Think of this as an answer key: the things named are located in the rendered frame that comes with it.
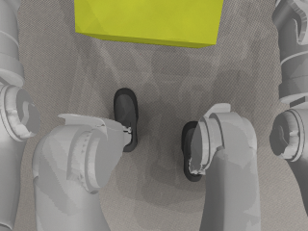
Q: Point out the left robot shin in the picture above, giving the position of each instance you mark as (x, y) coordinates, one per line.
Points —
(113, 130)

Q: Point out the left robot forearm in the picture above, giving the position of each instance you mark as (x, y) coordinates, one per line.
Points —
(11, 69)

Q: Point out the robot left upper arm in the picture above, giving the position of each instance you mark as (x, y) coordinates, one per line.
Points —
(19, 121)

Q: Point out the left robot thigh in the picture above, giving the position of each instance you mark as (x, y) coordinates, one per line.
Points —
(76, 161)

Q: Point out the right robot forearm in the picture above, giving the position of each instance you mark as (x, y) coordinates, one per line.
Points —
(290, 17)

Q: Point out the robot right upper arm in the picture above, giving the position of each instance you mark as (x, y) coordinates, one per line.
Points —
(288, 140)

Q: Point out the carton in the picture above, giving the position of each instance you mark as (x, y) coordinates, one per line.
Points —
(179, 23)

